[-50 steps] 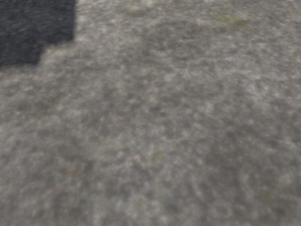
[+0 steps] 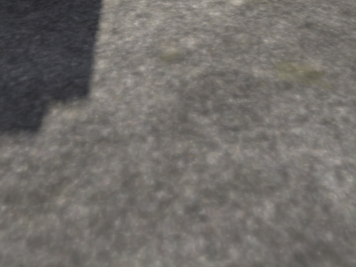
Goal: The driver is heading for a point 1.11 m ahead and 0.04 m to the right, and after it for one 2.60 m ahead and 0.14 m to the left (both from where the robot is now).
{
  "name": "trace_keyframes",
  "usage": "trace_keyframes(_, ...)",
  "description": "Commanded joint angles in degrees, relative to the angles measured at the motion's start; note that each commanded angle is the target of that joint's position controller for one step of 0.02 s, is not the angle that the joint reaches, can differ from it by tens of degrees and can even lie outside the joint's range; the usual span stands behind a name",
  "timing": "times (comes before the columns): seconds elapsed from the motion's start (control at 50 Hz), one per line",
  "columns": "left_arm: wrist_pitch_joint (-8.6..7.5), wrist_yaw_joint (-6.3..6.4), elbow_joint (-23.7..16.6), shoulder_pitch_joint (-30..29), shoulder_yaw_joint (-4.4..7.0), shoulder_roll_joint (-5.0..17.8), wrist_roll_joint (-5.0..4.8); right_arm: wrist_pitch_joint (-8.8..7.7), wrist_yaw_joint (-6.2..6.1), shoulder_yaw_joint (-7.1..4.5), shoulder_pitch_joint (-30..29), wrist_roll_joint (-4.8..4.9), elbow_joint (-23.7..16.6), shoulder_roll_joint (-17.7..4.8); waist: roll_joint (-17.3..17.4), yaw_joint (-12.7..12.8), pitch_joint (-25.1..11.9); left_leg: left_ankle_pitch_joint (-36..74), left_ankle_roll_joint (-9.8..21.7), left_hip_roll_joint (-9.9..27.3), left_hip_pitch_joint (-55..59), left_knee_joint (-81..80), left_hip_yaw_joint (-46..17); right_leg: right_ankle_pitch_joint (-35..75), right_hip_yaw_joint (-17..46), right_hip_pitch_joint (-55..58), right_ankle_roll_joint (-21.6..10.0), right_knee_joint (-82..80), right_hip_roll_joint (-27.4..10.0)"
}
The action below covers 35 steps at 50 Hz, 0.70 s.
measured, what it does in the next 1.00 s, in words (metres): walks ahead: left foot, then right foot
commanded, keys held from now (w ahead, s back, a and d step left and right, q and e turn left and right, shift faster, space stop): w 1.00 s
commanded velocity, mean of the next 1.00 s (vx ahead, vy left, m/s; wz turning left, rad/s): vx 0.50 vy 0.00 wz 0.00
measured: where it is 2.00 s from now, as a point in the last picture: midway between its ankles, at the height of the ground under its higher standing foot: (192, 152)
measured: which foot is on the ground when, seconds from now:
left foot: up 0.00-0.24, down 0.26-0.86, up 0.88-1.00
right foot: down 0.00-0.28, up 0.30-0.82, down 0.84-1.00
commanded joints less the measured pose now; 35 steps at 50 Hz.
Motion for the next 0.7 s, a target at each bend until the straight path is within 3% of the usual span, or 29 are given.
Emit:
trace_keyframes(0.02, -0.61, 1.22, -3.45, -1.62, 1.3, 8.2, -0.35, -0.43, 0.22, -0.38, -1.11, -0.22, -2.93, -1.88, -4.3, -1.69, 3.9, 9.41, -0.83, 0.54, 0.15, -11.13, 0.27, 8.41, 9.99, -4.51, -8.45, -9.11, -15.53)
trace_keyframes(0.12, 0.26, 1.65, -1.67, 4.15, 1.69, 9.7, -1.34, -0.88, 1.63, 0.24, -11.03, 0.63, -5.77, -1.45, -4.74, 1.97, 5.4, 11.62, -1.14, -2.41, 1.69, -24.72, 2.36, 6.68, 8.8, 3.15, -7.15, -7.42, -16.77)
trace_keyframes(0.18, 1.22, 1.91, -0.8, 5.66, 2.02, 9.94, -1.4, -1.45, 2.85, 0.26, -13.79, 0.84, -7.61, -2.24, -5.15, 1.96, 6.04, 6.31, 0.5, -3.2, 1.24, -28.57, 2.16, 8.34, 9.66, 9.23, -6.44, -3.92, -19.48)
trace_keyframes(0.22, 1.8, 2.01, -1.01, 4.41, 2.4, 10.83, -1.38, -1.89, 3.3, -0.3, -10.92, 0.85, -7.48, -3.79, -6.4, -0.39, 4.14, 1.88, 2.15, -4.88, 7.22, -30.51, 3.37, 16.17, 9.63, 10.81, -5.34, 0.21, -20.15)
trace_keyframes(0.24, 2.09, 2.0, -1.39, 2.98, 2.41, 11.05, -1.23, -2.05, 3.24, -1.18, -5.97, 0.78, -6.25, -5.38, -6.92, -3.44, 1.1, 0.89, 3.33, -6.9, 14.8, -31.47, 5.08, 26.19, 8.13, 10.31, -4.33, 6.09, -18.74)
trace_keyframes(0.26, 2.34, 1.94, -1.89, 2.24, 1.87, 9.68, -0.73, -2.11, 2.91, -2.76, 4.36, 0.78, -3.05, -8.28, -6.16, -8.0, -5.08, 1.7, 5.18, -7.88, 28.41, -31.44, 5.48, 31.79, 5.58, 6.64, -2.78, 17.88, -15.37)
trace_keyframes(0.28, 2.12, 1.92, -3.66, 2.69, 0.74, 7.41, 0.4, -1.94, 2.33, -4.11, 15.81, 0.05, -0.88, -13.57, 1.06, -11.31, -14.68, 2.54, 9.38, 3.79, 47.02, -30.7, -8.13, 16.9, 2.29, -5.99, -0.56, 37.69, -11.24)
trace_keyframes(0.3, 0.66, 1.14, -3.32, 10.05, -1.38, -0.63, -0.41, -1.66, 2.86, -4.54, 18.46, -0.42, 0.45, -16.16, 17.06, -7.03, -21.49, -8.74, 17.92, 14.86, 64.82, -38.67, -35.5, -21.03, 4.41, -28.6, 2.51, 55.66, -0.73)
trace_keyframes(0.32, -0.76, 0.99, -2.89, 6.44, 0.13, 6.37, -1.85, -1.8, 2.9, -2.91, 16.94, -0.23, -0.18, -9.99, 9.97, -8.64, -18.84, -12.16, 15.43, 13.41, 62.69, -42.03, -37.53, -22.94, 11.94, -34.68, 1.16, 62.32, -3.81)
trace_keyframes(0.34, -1.52, 0.9, -4.85, 0.65, 1.04, 9.57, -2.92, -1.9, 2.71, -2.14, 11.35, -0.01, -1.25, -7.74, 6.73, -7.58, -10.95, -7.42, 12.76, 11.8, 54.88, -42.62, -28.27, -17.47, 10.6, -37.4, 0.24, 62.47, -6.7)
trace_keyframes(0.36, -1.58, 1.37, -5.52, -2.28, 1.14, 9.37, -2.58, -1.84, 2.8, -1.58, 6.03, -0.11, -2.4, -6.61, 1.12, -5.52, -7.06, 0.01, 11.67, 9.75, 46.26, -44.07, -21.2, -11.97, 8.88, -34.69, 0.52, 60.07, -9.81)
trace_keyframes(0.38, -1.19, 1.7, -5.75, -3.6, 1.52, 8.68, -1.67, -1.86, 3.04, -1.22, 3.51, -0.42, -2.68, -5.2, -0.37, -4.0, -4.07, 4.26, 11.22, 7.61, 39.82, -45.96, -16.38, -8.81, 8.41, -32.41, 0.91, 56.73, -11.52)
trace_keyframes(0.42, 0.39, 1.74, -5.34, -1.32, 1.6, 6.16, -1.4, -2.03, 3.37, -0.72, 3.35, -0.88, -1.64, -3.33, 1.45, -1.46, -2.83, 6.87, 10.8, 4.7, 34.28, -49.19, -10.88, -5.85, 8.23, -27.32, 1.34, 52.83, -13.2)
trace_keyframes(0.46, 1.38, 1.89, -5.61, -1.68, 1.69, 5.12, -1.24, -2.22, 3.06, -1.06, 5.26, -0.71, -0.28, -4.69, 1.1, -0.73, -1.01, 10.59, 11.53, 4.14, 32.35, -50.93, -7.64, -4.14, 7.41, -28.35, 2.16, 49.87, -13.56)
trace_keyframes(0.54, 1.64, 1.94, -8.69, -10.42, 1.99, 5.09, -0.55, -1.5, 1.7, -1.45, 8.9, -0.59, 1.37, -6.33, 0.26, -2.38, 1.83, 11.86, 11.19, 3.84, 34.18, -52.85, -4.45, 5.69, 6.86, -35.09, 3.89, 38.19, -13.86)
trace_keyframes(0.62, 1.12, 1.33, -10.75, -18.25, 1.6, 4.1, -0.84, -1.05, 1.0, -1.5, 11.87, -0.09, 2.66, -7.14, 0.82, -4.72, 3.57, 8.83, 9.48, 2.31, 35.27, -53.78, -1.04, 14.3, 4.8, -32.73, 3.9, 25.1, -11.78)
trace_keyframes(0.7, 0.71, 0.3, -12.86, -24.31, 1.29, 4.26, -1.37, -0.33, 0.79, -1.77, 15.37, 0.33, 4.84, -7.52, 1.11, -6.48, 5.76, 7.54, 9.28, 4.59, 41.39, -52.07, -0.94, 12.85, 4.25, -33.57, 3.08, 18.81, -10.58)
